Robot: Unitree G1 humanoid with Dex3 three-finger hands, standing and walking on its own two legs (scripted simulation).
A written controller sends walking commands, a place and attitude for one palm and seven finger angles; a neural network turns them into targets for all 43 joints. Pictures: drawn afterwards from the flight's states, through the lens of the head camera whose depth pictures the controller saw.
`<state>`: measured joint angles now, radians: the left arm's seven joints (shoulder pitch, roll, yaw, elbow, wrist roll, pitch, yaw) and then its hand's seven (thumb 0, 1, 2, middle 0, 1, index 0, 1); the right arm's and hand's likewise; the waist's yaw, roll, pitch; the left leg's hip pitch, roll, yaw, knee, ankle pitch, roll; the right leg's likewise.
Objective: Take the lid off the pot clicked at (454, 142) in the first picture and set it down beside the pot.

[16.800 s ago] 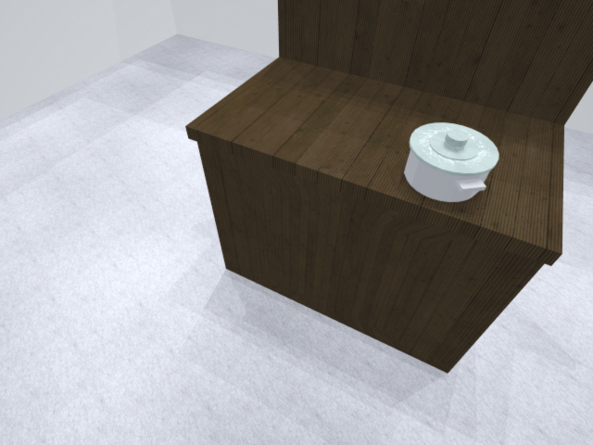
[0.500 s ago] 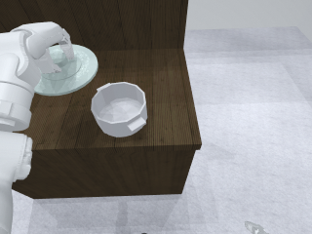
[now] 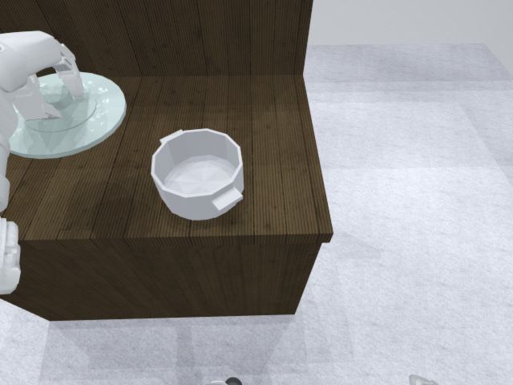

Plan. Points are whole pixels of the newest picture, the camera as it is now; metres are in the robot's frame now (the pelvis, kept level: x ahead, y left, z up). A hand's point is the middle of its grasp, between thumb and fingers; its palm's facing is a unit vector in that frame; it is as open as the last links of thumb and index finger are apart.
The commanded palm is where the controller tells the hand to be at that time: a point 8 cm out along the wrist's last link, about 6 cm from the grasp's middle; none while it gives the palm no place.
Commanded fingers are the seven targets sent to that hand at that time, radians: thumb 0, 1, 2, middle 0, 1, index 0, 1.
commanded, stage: move the lid sideways beside the pot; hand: left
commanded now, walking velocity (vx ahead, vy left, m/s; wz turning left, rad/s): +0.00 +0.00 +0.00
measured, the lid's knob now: (53, 97) +0.48 +0.30 +0.18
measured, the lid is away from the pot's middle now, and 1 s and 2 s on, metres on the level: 0.19 0.23 0.23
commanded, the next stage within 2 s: lower the lid onto the table in 0.56 s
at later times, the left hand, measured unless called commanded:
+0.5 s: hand (1, 102) +0.45 +0.35 +0.20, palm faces -0.34 -0.08 -0.94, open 7.5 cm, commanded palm +0.46 +0.34 +0.28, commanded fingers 0.00 0.68 0.97 -0.89 -1.07 -0.85 -1.02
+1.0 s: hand (15, 111) +0.45 +0.35 +0.18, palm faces -0.37 -0.10 -0.92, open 7.5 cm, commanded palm +0.47 +0.34 +0.26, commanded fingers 0.00 0.68 0.97 -0.89 -1.07 -0.85 -1.02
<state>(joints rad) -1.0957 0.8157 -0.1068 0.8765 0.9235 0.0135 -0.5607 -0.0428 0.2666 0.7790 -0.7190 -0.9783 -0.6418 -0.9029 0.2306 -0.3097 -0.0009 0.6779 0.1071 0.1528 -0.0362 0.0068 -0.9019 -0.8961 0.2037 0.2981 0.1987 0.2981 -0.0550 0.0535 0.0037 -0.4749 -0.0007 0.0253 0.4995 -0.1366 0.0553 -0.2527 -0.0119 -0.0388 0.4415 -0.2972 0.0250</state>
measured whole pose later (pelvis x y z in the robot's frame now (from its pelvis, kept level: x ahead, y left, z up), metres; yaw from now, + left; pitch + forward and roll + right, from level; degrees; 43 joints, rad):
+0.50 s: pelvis +0.00 +0.01 +0.00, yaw +0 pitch +8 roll -3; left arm -1.13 0.93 -0.06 0.95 0.93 -0.08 -0.58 -0.04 0.27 0.78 -0.72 -0.98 -0.64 -0.90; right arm 0.25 -0.32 0.01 0.69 0.11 0.16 -0.05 0.01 -0.90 -0.90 0.20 0.30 0.20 0.30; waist -0.06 0.05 0.01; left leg -0.53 0.00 0.02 0.54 -0.15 0.06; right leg -0.29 -0.01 -0.04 0.45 -0.30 0.03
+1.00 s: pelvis +0.00 +0.01 -0.01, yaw -1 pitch +9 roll -3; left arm -1.11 0.93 -0.02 0.99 0.94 -0.10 -0.57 -0.04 0.27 0.78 -0.72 -0.98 -0.64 -0.90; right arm 0.26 -0.31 0.01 0.68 0.11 0.16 -0.05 0.00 -0.90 -0.90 0.21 0.30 0.20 0.30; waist -0.07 0.04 0.00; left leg -0.57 0.01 0.03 0.57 -0.17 0.07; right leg -0.33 0.00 -0.03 0.47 -0.31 0.03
